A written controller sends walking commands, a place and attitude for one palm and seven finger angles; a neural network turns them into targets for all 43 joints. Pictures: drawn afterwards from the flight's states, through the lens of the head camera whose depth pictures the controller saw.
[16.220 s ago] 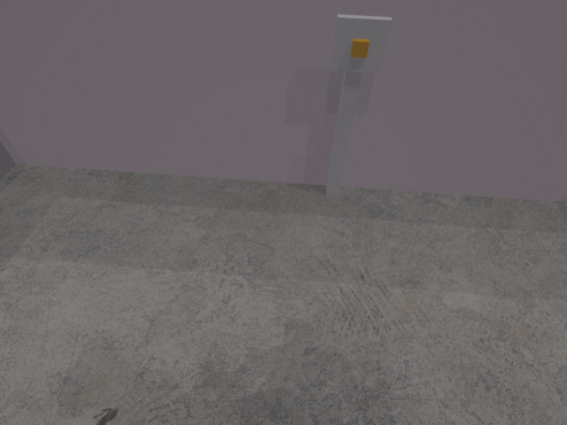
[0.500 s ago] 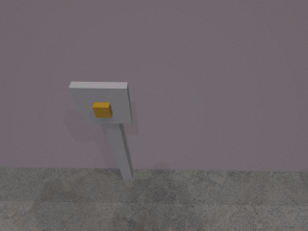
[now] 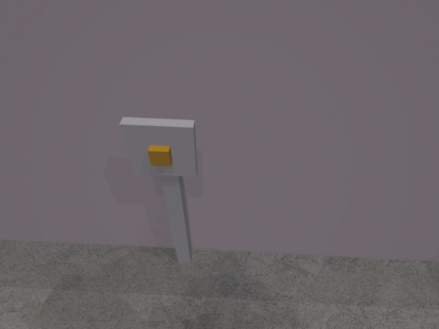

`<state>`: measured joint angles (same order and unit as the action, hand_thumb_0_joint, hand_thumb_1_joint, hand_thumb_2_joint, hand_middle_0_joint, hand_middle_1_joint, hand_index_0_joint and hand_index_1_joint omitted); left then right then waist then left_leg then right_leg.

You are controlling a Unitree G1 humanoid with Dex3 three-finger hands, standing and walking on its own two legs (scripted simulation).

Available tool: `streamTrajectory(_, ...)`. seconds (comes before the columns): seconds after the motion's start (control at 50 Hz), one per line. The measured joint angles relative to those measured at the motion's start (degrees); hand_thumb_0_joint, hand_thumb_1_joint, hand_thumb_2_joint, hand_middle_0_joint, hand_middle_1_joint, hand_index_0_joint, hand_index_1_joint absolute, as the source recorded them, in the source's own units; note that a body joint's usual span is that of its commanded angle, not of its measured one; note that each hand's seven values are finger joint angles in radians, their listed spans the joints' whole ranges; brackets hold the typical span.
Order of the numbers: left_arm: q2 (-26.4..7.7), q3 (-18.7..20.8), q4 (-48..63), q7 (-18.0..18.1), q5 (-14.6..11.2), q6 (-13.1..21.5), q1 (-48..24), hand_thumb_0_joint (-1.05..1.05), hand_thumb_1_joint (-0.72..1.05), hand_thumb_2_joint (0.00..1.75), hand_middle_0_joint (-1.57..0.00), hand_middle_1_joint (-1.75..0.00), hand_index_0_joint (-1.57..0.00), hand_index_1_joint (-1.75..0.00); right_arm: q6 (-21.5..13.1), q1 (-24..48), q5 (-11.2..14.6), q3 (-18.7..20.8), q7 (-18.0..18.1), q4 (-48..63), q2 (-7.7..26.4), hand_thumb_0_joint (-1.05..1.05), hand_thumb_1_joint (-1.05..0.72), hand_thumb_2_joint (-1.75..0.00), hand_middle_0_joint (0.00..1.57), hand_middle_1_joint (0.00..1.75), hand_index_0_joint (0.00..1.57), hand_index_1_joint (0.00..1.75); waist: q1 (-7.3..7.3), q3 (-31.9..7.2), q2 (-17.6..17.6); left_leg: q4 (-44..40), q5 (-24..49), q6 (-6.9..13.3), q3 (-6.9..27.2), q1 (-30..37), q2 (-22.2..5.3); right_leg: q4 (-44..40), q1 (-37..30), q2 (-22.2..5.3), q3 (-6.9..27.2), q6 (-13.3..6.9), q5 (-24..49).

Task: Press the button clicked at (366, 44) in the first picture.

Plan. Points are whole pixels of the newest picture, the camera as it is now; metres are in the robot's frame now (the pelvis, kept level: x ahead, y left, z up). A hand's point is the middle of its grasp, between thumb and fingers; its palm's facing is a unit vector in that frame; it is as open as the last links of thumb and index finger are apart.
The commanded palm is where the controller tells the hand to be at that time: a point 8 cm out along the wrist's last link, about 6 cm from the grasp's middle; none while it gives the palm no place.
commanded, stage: shuffle to correct the standing spot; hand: left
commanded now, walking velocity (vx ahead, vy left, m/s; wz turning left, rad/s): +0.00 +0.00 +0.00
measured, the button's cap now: (160, 154) +0.53 +0.19 -0.01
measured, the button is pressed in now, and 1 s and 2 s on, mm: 0 0 0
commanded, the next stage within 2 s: come to a stop and stand still in 0.14 s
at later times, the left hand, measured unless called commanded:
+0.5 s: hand out of the picture +0.02 +0.16 -0.18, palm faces -0.02 -0.98 -0.17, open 7.4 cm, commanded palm none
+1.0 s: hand out of the picture +0.06 +0.19 -0.17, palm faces +0.00 -0.97 -0.24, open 7.4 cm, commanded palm none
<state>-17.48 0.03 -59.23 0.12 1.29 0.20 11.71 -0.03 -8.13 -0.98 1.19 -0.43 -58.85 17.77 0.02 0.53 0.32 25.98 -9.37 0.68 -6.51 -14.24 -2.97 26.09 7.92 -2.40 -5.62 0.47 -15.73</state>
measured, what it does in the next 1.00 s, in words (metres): stands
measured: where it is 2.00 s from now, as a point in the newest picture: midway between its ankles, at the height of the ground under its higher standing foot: outside the picture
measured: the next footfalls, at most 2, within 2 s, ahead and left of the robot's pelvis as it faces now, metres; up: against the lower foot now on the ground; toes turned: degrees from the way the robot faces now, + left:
none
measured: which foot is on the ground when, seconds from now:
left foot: down 0.00-1.00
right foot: down 0.00-1.00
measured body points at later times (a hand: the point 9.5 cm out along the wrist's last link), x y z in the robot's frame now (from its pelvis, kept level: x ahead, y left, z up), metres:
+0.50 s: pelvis +0.05 +0.00 -0.01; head +0.07 +0.00 +0.44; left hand +0.03 +0.22 -0.17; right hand +0.03 -0.22 -0.17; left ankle +0.05 +0.11 -0.74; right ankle -0.02 -0.12 -0.74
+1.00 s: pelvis -0.01 +0.00 -0.01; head -0.02 +0.00 +0.44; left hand +0.06 +0.25 -0.15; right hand +0.06 -0.25 -0.15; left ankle +0.05 +0.11 -0.74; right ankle -0.02 -0.12 -0.74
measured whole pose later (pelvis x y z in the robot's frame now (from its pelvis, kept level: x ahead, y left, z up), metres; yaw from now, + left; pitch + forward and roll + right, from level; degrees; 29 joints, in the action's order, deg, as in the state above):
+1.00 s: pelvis -0.01 +0.00 -0.01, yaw -1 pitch -3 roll -1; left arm -12.2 0.6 -54.1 1.1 1.6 -1.0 14.6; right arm 1.5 -11.4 -1.2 1.9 -0.2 -56.1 12.1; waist 0.5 0.8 0.2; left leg 31.4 -11.5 0.6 -6.3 -17.4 -3.7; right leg 31.6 11.3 -1.9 -4.9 0.0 -17.7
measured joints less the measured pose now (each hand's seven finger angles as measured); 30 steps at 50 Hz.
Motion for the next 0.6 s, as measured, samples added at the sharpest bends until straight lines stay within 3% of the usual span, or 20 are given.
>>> streamTrajectory(0.14, 0.4, -0.3, -1.6, 0.5, 0.1, -0.7, 2.0, 0.0, 0.91, 0.9, -0.2, -0.3, -0.2, -0.3, 0.8, -1.9, -0.3, -0.6, 0.0, -1.7, -1.0, 0.01, -0.9, -0.89, 0.2, 0.3, 0.2, 0.3, 0.18, -0.9, -0.3, -0.4, -0.5, 0.0, -0.3, 0.0, 0.2, -0.4, 0.2, -0.2, 0.3, 0.2, 0.0)
streamTrajectory(0.28, 4.5, -0.9, -3.1, 0.1, 0.2, -1.0, 7.0, 0.0, 0.91, 0.9, -0.2, -0.3, -0.2, -0.3, 1.3, -7.0, -0.1, -1.2, -0.3, -4.0, -5.1, 0.01, -0.9, -0.89, 0.2, 0.3, 0.2, 0.3, 0.39, -1.1, -0.5, 2.9, -2.9, 0.1, -0.6, -0.3, 0.2, 2.7, 0.5, -0.3, 1.1, 0.1, -2.7)
streamTrajectory(0.38, 7.6, -1.3, -1.4, 0.7, 0.7, -1.3, 10.2, 0.0, 0.91, 0.9, -0.2, -0.3, -0.2, -0.3, 2.0, -10.6, -0.7, -1.0, 0.2, -1.2, -7.3, 0.01, -0.9, -0.89, 0.2, 0.3, 0.2, 0.3, 1.13, -0.5, 0.3, 8.4, -6.6, -0.1, 0.3, -4.6, -0.5, 6.1, 3.5, 0.1, 0.7, 0.1, -5.7)
streamTrajectory(0.48, 9.3, -1.0, -0.7, 1.2, 0.1, -0.5, 10.0, 0.0, 0.91, 0.89, -0.2, -0.3, -0.2, -0.3, 0.1, -11.4, 0.3, -1.2, 1.3, -1.0, -9.4, 0.01, -0.9, -0.89, 0.2, 0.3, 0.2, 0.3, 1.23, 0.7, -0.1, 8.4, -8.0, -0.3, 0.0, -4.0, -0.4, 6.2, 3.1, 0.0, 1.0, 0.1, -6.5)
streamTrajectory(0.6, 9.1, 0.5, 3.4, 2.2, 0.0, -0.6, 7.2, 0.0, 0.91, 0.89, -0.2, -0.3, -0.2, -0.3, 0.4, -9.2, 0.5, 0.3, 2.6, 0.1, -9.1, 0.02, -0.91, -0.89, 0.2, 0.3, 0.2, 0.3, 0.88, 1.4, 0.4, 9.4, -7.3, -0.4, -0.3, -4.0, -0.8, 7.8, 3.6, 0.2, 1.3, -0.3, -6.2)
